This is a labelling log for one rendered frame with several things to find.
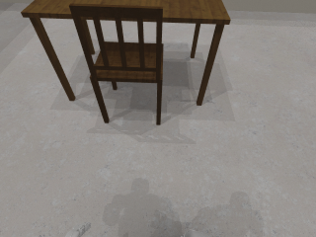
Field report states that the table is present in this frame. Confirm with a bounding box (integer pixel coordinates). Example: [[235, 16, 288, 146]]
[[21, 0, 231, 106]]

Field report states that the chair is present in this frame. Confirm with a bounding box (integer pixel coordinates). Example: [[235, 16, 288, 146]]
[[69, 3, 164, 125]]

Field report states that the robot left hand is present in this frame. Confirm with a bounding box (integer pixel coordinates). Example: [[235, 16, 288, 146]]
[[65, 221, 91, 237]]

